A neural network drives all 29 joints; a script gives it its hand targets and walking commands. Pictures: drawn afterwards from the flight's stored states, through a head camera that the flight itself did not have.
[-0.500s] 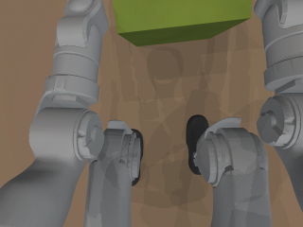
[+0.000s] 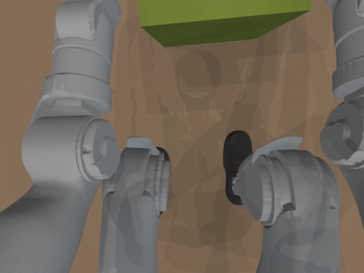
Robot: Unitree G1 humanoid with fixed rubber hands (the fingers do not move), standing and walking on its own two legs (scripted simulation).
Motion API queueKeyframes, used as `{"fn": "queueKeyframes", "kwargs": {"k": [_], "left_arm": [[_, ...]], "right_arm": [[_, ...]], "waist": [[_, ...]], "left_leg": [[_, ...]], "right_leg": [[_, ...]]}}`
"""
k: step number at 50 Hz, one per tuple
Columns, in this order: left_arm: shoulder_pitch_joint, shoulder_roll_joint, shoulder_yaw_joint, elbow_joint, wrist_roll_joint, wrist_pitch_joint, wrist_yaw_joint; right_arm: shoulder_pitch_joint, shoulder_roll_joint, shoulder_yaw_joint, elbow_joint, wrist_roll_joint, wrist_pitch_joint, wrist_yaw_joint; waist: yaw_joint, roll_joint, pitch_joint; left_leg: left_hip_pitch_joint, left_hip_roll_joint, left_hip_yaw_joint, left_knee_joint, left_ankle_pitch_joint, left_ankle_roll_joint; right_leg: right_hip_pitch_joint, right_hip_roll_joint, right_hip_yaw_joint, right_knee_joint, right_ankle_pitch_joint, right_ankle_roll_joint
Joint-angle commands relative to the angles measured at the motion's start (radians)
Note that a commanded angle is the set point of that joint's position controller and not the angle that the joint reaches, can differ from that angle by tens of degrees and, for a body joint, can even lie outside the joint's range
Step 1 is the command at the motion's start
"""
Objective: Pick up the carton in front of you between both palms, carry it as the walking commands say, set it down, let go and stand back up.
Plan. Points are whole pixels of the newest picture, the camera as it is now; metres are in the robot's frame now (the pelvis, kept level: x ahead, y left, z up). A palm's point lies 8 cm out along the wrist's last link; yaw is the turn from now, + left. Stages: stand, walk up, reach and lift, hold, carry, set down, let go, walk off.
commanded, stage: set down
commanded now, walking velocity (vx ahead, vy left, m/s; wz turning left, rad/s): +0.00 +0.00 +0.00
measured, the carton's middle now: out of the picture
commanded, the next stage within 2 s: let go in 1.68 s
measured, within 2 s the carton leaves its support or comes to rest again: neither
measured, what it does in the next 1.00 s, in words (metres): rises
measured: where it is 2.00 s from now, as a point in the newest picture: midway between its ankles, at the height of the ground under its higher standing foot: (195, 186)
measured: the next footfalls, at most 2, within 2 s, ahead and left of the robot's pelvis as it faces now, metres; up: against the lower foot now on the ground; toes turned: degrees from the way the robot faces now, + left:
none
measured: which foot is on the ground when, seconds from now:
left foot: down 0.00-1.00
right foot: down 0.00-1.00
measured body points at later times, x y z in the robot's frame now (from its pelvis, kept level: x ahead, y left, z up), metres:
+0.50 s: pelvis +0.02 +0.00 +0.00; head +0.40 -0.03 +0.22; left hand +0.59 +0.13 -0.19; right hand +0.58 -0.22 -0.20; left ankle +0.10 +0.12 -0.33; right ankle +0.13 -0.12 -0.33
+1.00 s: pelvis +0.00 +0.00 +0.07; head +0.37 -0.02 +0.33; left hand +0.61 +0.13 -0.05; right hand +0.60 -0.24 -0.05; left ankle +0.09 +0.12 -0.33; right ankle +0.13 -0.12 -0.33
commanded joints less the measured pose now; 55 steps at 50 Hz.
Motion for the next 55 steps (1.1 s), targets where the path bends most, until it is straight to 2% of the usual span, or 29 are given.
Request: {"fn": "queueKeyframes", "kwargs": {"k": [1,11,16,18,20,21,23,24,26,30,33,35,40,43,46,49,55], "left_arm": [[-0.413,-0.741,-0.262,0.012,-0.035,0.018,-0.217],[-0.284,-0.667,-0.199,0.055,0.032,0.030,-0.216],[-0.265,-0.592,-0.187,0.033,0.048,0.013,-0.194],[-0.205,-0.358,-0.113,0.020,0.066,-0.011,-0.137],[-0.135,-0.050,-0.039,0.012,0.073,-0.051,-0.055],[-0.140,0.108,-0.029,-0.020,0.052,-0.079,-0.009],[-0.202,0.232,-0.063,-0.043,-0.023,-0.120,0.051],[-0.221,0.248,-0.092,-0.031,-0.064,-0.131,0.064],[-0.252,0.250,-0.174,-0.004,-0.144,-0.142,0.071],[-0.292,0.218,-0.272,-0.019,-0.230,-0.140,0.069],[-0.299,0.224,-0.283,-0.046,-0.252,-0.124,0.073],[-0.304,0.241,-0.272,-0.073,-0.250,-0.109,0.085],[-0.330,0.261,-0.222,-0.177,-0.217,-0.044,0.123],[-0.302,0.241,-0.188,-0.140,-0.185,-0.010,0.131],[-0.253,0.204,-0.136,-0.076,-0.134,-0.005,0.116],[-0.208,0.177,-0.093,-0.052,-0.084,-0.016,0.097],[-0.186,0.169,-0.063,-0.115,-0.057,-0.021,0.079]], "right_arm": [[-0.321,0.800,0.223,0.032,0.049,0.018,0.209],[-0.204,0.709,0.166,0.074,-0.013,0.027,0.207],[-0.209,0.614,0.135,0.056,-0.036,0.002,0.186],[-0.170,0.385,0.067,0.043,-0.056,-0.030,0.130],[-0.147,0.065,0.013,0.042,-0.056,-0.081,0.038],[-0.170,-0.095,0.007,0.020,-0.032,-0.114,-0.016],[-0.272,-0.203,0.026,-0.004,0.046,-0.158,-0.092],[-0.294,-0.218,0.053,0.011,0.085,-0.171,-0.110],[-0.313,-0.228,0.106,0.045,0.154,-0.191,-0.127],[-0.319,-0.251,0.166,0.069,0.237,-0.199,-0.123],[-0.316,-0.276,0.173,0.069,0.246,-0.186,-0.118],[-0.326,-0.295,0.171,0.046,0.245,-0.172,-0.118],[-0.377,-0.313,0.169,-0.082,0.240,-0.110,-0.124],[-0.358,-0.289,0.155,-0.067,0.218,-0.073,-0.118],[-0.309,-0.241,0.127,-0.004,0.173,-0.063,-0.103],[-0.266,-0.209,0.090,0.027,0.116,-0.070,-0.089],[-0.233,-0.206,0.036,-0.018,0.058,-0.070,-0.083]], "waist": [[-0.006,0.022,-0.737],[-0.012,0.011,-0.588],[-0.010,-0.002,-0.599],[-0.010,-0.013,-0.631],[-0.002,-0.028,-0.694],[-0.001,-0.034,-0.769],[0.004,-0.056,-0.977],[0.001,-0.060,-1.051],[-0.009,-0.048,-1.152],[-0.027,0.006,-1.299],[-0.039,-0.013,-1.376],[-0.034,-0.020,-1.463],[-0.005,-0.056,-1.647],[0.010,-0.076,-1.558],[0.023,-0.082,-1.416],[0.022,-0.073,-1.363],[0.013,-0.057,-1.461]], "left_leg": [[0.189,-0.004,0.029,-0.239,0.084,0.047],[0.196,-0.006,0.026,-0.235,0.075,0.046],[0.238,-0.001,0.034,-0.231,0.104,0.027],[0.281,0.008,0.040,-0.230,0.134,0.008],[0.325,0.014,0.049,-0.229,0.189,-0.012],[0.334,0.014,0.050,-0.221,0.238,-0.017],[0.316,0.018,0.043,-0.197,0.349,-0.022],[0.303,0.023,0.038,-0.189,0.384,-0.024],[0.298,0.033,0.029,-0.178,0.432,-0.023],[0.365,0.044,0.029,-0.178,0.481,-0.026],[0.382,0.045,0.036,-0.201,0.454,-0.023],[0.444,0.043,0.041,-0.220,0.449,-0.019],[0.547,0.029,0.057,-0.313,0.406,0.001],[0.503,0.025,0.059,-0.377,0.342,0.008],[0.423,0.026,0.057,-0.433,0.286,0.005],[0.392,0.024,0.060,-0.481,0.287,-0.002],[0.443,0.020,0.072,-0.570,0.335,-0.015]], "right_leg": [[0.561,0.081,0.004,-0.119,0.110,-0.026],[0.516,0.080,0.004,-0.117,0.080,-0.020],[0.556,0.075,0.003,-0.103,0.111,-0.001],[0.597,0.066,0.000,-0.097,0.141,0.015],[0.655,0.058,-0.003,-0.096,0.191,0.025],[0.688,0.054,-0.002,-0.090,0.241,0.025],[0.786,0.041,0.016,-0.062,0.412,0.020],[0.829,0.034,0.027,-0.045,0.491,0.015],[0.860,0.022,0.038,-0.033,0.567,0.012],[0.850,0.016,0.028,-0.050,0.572,0.002],[0.895,0.013,0.012,-0.063,0.556,-0.003],[0.928,0.015,-0.004,-0.081,0.534,-0.001],[1.017,0.035,-0.042,-0.167,0.472,0.000],[0.954,0.039,-0.046,-0.239,0.384,0.003],[0.855,0.038,-0.039,-0.304,0.316,0.010],[0.810,0.044,-0.041,-0.356,0.310,0.017],[0.887,0.060,-0.046,-0.462,0.367,0.021]]}}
